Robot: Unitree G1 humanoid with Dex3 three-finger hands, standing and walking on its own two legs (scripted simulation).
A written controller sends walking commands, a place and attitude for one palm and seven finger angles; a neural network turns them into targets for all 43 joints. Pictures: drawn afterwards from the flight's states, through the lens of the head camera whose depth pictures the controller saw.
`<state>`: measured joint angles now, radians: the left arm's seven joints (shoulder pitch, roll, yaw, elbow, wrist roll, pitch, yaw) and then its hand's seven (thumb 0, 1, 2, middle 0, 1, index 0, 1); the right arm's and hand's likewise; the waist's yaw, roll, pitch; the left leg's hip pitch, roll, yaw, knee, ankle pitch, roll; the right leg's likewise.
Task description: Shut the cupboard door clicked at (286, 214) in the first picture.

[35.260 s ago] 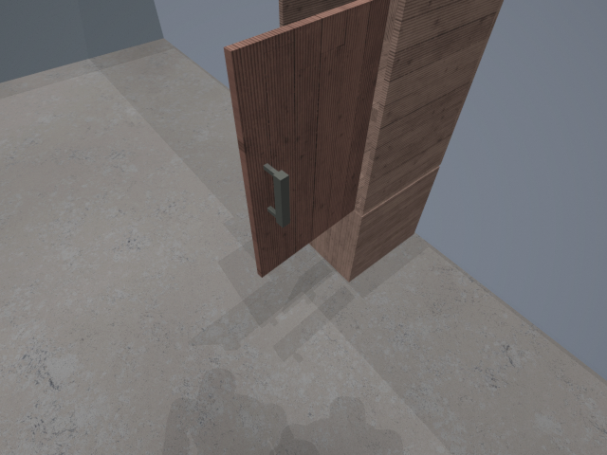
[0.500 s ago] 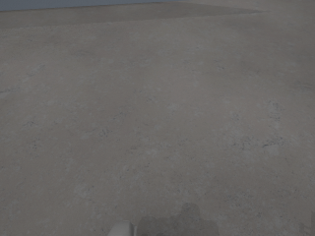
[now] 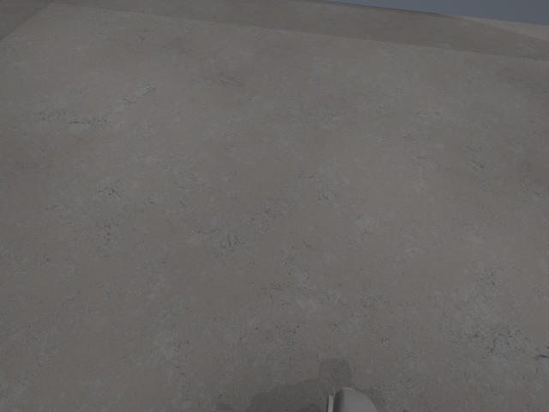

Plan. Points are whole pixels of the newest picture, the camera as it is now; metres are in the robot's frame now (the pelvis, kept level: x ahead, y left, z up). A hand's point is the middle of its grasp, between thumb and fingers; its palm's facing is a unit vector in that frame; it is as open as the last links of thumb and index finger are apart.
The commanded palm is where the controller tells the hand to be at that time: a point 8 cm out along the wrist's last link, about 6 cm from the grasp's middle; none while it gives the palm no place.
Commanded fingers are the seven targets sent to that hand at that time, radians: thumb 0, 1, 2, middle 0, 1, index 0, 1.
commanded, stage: turn to face it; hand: left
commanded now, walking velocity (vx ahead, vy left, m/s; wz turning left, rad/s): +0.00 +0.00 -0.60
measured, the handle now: out of the picture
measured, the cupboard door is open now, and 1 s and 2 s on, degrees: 58 58 58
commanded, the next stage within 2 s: none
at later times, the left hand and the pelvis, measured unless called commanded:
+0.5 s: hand (207, 357) +0.22 +0.14 -0.17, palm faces -0.16 -0.97 -0.20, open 7.3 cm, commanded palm none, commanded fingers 0.00 0.90 0.90 -0.20 -0.30 -0.20 -0.30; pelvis +0.12 -0.03 +0.00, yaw -13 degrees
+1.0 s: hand (247, 275) +0.38 +0.09 -0.16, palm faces -0.52 -0.81 -0.27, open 7.4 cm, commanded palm none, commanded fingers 0.00 0.90 0.90 -0.20 -0.30 -0.20 -0.30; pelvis +0.16 -0.04 -0.01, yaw -33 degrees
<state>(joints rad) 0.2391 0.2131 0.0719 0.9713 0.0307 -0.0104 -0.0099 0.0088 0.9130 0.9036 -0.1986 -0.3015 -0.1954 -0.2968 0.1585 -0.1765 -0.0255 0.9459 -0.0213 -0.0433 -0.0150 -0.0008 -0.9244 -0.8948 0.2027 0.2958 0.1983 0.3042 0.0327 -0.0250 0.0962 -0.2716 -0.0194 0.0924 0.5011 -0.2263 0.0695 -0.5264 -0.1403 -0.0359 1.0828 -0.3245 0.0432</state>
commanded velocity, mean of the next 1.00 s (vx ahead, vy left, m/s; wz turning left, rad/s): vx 0.00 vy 0.00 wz -0.60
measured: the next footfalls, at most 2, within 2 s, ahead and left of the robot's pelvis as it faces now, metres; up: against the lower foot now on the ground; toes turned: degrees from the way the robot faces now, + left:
right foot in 0.22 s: +0.18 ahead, -0.15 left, +0.00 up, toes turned -10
left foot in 0.60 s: +0.21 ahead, +0.09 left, +0.00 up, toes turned -15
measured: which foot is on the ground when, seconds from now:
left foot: down 0.00-0.22, up 0.24-0.58, down 0.60-0.98, up 1.00-1.00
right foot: up 0.00-0.20, down 0.22-0.60, up 0.62-0.96, down 0.98-1.00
